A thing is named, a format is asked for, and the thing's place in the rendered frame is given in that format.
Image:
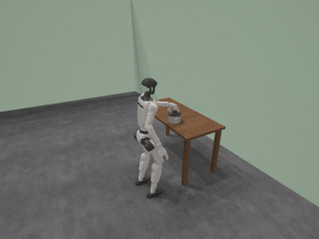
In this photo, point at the pot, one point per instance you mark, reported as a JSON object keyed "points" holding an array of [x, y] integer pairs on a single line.
{"points": [[174, 120]]}

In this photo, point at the robot right shin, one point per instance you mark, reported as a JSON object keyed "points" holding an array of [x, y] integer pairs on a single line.
{"points": [[155, 178]]}

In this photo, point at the robot right upper arm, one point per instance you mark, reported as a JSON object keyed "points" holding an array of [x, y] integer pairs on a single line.
{"points": [[152, 109]]}

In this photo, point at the right robot thigh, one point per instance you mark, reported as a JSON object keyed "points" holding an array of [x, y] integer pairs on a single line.
{"points": [[151, 147]]}

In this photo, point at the lid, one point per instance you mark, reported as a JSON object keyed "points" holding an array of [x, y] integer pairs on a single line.
{"points": [[175, 115]]}

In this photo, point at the robot right hand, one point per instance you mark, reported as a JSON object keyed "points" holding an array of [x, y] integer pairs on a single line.
{"points": [[162, 152]]}

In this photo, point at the left robot forearm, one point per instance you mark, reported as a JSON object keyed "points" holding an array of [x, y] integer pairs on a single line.
{"points": [[163, 104]]}

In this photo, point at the right robot forearm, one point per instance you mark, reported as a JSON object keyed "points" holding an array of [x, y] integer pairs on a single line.
{"points": [[154, 137]]}

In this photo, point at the table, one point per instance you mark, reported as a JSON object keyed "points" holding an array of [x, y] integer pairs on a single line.
{"points": [[192, 125]]}

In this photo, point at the robot left hand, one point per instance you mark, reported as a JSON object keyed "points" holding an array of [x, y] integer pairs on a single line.
{"points": [[174, 106]]}

